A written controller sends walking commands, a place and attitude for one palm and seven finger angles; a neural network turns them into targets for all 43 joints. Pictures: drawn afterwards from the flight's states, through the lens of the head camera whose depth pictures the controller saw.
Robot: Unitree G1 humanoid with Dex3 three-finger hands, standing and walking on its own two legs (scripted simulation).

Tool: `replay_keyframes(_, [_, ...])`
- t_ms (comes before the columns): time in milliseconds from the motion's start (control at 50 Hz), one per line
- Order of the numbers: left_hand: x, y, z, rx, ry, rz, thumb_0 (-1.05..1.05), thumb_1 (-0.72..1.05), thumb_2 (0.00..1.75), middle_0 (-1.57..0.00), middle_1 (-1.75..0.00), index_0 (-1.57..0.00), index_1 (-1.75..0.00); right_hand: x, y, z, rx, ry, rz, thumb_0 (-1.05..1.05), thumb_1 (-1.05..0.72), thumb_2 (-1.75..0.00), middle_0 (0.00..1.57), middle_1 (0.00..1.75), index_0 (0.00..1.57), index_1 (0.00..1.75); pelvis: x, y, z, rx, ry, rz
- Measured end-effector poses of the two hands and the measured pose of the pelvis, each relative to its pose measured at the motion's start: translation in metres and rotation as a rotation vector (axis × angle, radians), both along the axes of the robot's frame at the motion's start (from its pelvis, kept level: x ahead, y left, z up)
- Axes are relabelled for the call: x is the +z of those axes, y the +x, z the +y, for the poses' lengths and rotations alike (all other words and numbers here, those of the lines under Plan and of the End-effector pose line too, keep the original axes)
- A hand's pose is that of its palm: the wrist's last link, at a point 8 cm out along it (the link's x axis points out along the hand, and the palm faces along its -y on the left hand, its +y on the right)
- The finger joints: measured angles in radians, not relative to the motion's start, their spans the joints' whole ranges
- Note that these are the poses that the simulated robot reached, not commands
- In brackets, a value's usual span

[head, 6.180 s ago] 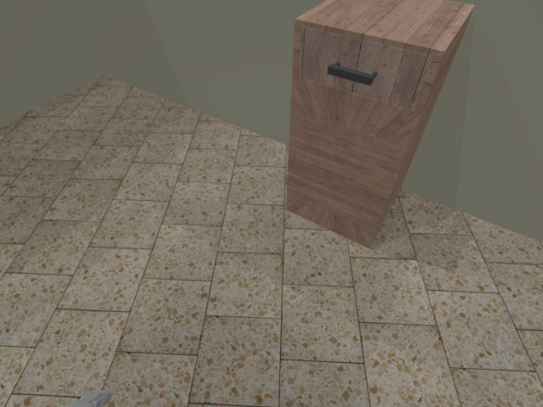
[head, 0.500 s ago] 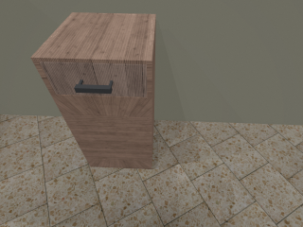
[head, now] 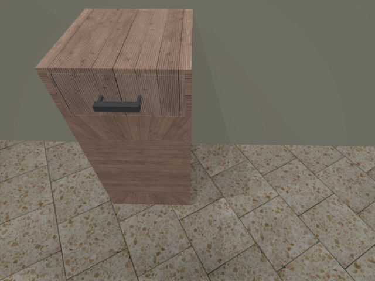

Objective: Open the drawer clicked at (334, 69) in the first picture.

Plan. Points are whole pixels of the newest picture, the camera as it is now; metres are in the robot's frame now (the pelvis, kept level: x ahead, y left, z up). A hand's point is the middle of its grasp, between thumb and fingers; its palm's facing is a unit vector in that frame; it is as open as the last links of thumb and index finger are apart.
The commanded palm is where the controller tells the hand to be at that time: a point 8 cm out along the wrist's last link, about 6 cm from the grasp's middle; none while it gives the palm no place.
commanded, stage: look again from close up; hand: left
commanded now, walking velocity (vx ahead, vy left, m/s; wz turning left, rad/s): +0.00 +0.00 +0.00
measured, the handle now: (118, 102) +0.60 +0.24 +0.02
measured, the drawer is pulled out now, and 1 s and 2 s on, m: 0.00 0.00 0.00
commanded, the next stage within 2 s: shuffle to correct the standing spot in 0.36 s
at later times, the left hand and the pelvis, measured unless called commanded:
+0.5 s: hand out of the picture -0.04 +0.20 -0.18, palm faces +0.05 -0.98 -0.17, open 7.4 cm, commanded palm none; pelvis -0.03 +0.03 +0.00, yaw +0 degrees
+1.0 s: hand out of the picture -0.01 +0.18 -0.18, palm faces +0.06 -0.99 -0.13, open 7.4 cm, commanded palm none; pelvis +0.04 +0.03 +0.00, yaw +1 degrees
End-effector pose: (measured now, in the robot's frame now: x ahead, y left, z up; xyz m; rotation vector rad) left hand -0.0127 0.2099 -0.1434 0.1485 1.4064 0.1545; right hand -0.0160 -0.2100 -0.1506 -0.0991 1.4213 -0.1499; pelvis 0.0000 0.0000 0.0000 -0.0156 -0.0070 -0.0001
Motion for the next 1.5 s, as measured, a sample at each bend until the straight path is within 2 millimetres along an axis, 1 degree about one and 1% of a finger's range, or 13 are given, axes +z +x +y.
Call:
replay_keyframes(140, [-0.007, 0.005, 0.021, 0.009, -0.006, -0.050, 0.01, 0.91, 0.90, -0.20, -0.30, -0.20, -0.30, 0.003, 0.010, 0.007, 0.020, -0.033, -0.077, 0.01, -0.92, -0.89, 0.20, 0.29, 0.19, 0.29, -0.004, -0.005, 0.015, 0.005, 0.007, -0.022])
replay_keyframes(260, [-0.008, 0.002, 0.034, 0.009, -0.012, -0.078, 0.01, 0.91, 0.90, -0.20, -0.30, -0.20, -0.30, 0.006, 0.006, 0.015, 0.035, -0.046, -0.092, 0.02, -0.93, -0.89, 0.20, 0.29, 0.20, 0.29, -0.004, -0.013, 0.025, 0.005, 0.007, -0.030])
replay_keyframes(540, [-0.007, -0.041, 0.040, 0.027, -0.027, -0.002, 0.01, 0.91, 0.90, -0.20, -0.30, -0.20, -0.30, 0.007, -0.020, 0.032, 0.038, -0.020, -0.049, 0.01, -0.91, -0.89, 0.20, 0.29, 0.20, 0.30, -0.001, -0.027, 0.034, 0.008, 0.015, -0.024])
replay_keyframes(720, [-0.006, -0.062, 0.027, 0.074, -0.029, 0.050, 0.01, 0.91, 0.90, -0.20, -0.30, -0.20, -0.30, -0.001, -0.022, 0.022, 0.035, -0.003, -0.004, 0.01, -0.91, -0.89, 0.20, 0.29, 0.20, 0.30, -0.006, -0.013, 0.025, 0.016, 0.017, -0.012])
replay_keyframes(860, [-0.015, -0.066, 0.019, 0.138, -0.058, 0.099, 0.01, 0.91, 0.90, -0.20, -0.30, -0.20, -0.30, 0.001, 0.012, 0.019, 0.063, -0.029, -0.017, 0.01, -0.91, -0.89, 0.20, 0.29, 0.19, 0.29, -0.011, 0.012, 0.029, 0.036, 0.005, -0.004])
replay_keyframes(920, [-0.016, -0.054, 0.018, 0.112, -0.078, 0.135, 0.01, 0.91, 0.90, -0.20, -0.30, -0.20, -0.30, 0.003, 0.028, 0.023, 0.044, -0.041, -0.065, 0.01, -0.91, -0.89, 0.20, 0.29, 0.19, 0.29, -0.011, 0.025, 0.032, 0.015, 0.016, 0.004])
replay_keyframes(960, [-0.013, -0.035, 0.019, 0.080, -0.079, 0.130, 0.01, 0.91, 0.90, -0.20, -0.30, -0.20, -0.30, 0.005, 0.031, 0.026, 0.021, -0.041, -0.079, 0.00, -0.91, -0.89, 0.20, 0.29, 0.19, 0.29, -0.008, 0.032, 0.031, 0.007, 0.014, 0.006])
replay_keyframes(1100, [0.003, 0.070, 0.031, 0.005, -0.005, -0.031, 0.04, 0.96, 0.90, -0.20, -0.30, -0.20, -0.30, 0.006, 0.016, 0.033, -0.018, 0.025, 0.039, 0.00, -0.91, -0.89, 0.20, 0.29, 0.20, 0.29, 0.000, 0.058, 0.017, 0.008, 0.017, 0.008])
replay_keyframes(1180, [0.006, 0.123, 0.034, -0.019, 0.056, -0.137, 0.04, 0.96, 0.90, -0.20, -0.30, -0.20, -0.30, -0.009, 0.014, 0.023, -0.038, 0.063, 0.120, 0.00, -0.90, -0.89, 0.20, 0.29, 0.20, 0.30, -0.010, 0.079, 0.001, 0.004, 0.042, -0.001])
replay_keyframes(1220, [0.006, 0.140, 0.030, -0.012, 0.080, -0.181, 0.03, 0.95, 0.90, -0.20, -0.30, -0.20, -0.30, -0.017, 0.019, 0.014, -0.032, 0.070, 0.148, 0.00, -0.90, -0.89, 0.20, 0.29, 0.20, 0.30, -0.016, 0.086, -0.005, 0.013, 0.039, -0.010])
replay_keyframes(1280, [0.011, 0.153, 0.020, 0.009, 0.081, -0.208, 0.02, 0.94, 0.90, -0.20, -0.30, -0.20, -0.30, -0.016, 0.040, 0.001, -0.014, 0.053, 0.145, 0.01, -0.91, -0.89, 0.20, 0.29, 0.20, 0.30, -0.012, 0.092, -0.010, 0.040, 0.036, -0.021])
replay_keyframes(1360, [0.013, 0.156, 0.009, 0.032, 0.071, -0.208, 0.01, 0.95, 0.90, -0.20, -0.30, -0.20, -0.30, -0.007, 0.082, -0.013, 0.001, 0.025, 0.065, 0.01, -0.91, -0.89, 0.20, 0.29, 0.19, 0.29, -0.004, 0.093, -0.014, 0.046, 0.049, -0.017])
replay_keyframes(1500, [0.008, 0.135, 0.020, 0.054, 0.047, -0.182, 0.00, 0.94, 0.90, -0.20, -0.30, -0.20, -0.30, 0.008, 0.147, -0.020, 0.060, -0.028, -0.112, 0.00, -0.91, -0.89, 0.20, 0.29, 0.19, 0.29, 0.000, 0.082, -0.006, 0.041, 0.050, -0.012])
